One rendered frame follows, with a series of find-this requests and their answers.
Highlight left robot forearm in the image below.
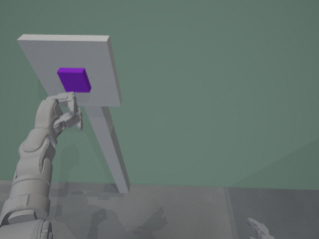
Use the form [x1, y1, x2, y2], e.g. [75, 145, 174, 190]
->
[0, 128, 58, 227]

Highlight button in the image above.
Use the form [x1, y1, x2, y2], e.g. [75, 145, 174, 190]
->
[57, 68, 92, 93]

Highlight left robot upper arm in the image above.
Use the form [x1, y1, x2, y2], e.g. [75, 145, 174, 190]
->
[0, 219, 53, 239]

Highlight right robot hand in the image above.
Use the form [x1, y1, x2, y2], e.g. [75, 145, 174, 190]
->
[247, 217, 275, 239]

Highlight panel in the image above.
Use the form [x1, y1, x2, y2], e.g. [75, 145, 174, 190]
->
[17, 34, 131, 194]

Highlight left robot hand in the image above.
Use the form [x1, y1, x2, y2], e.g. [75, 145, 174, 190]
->
[34, 92, 83, 138]

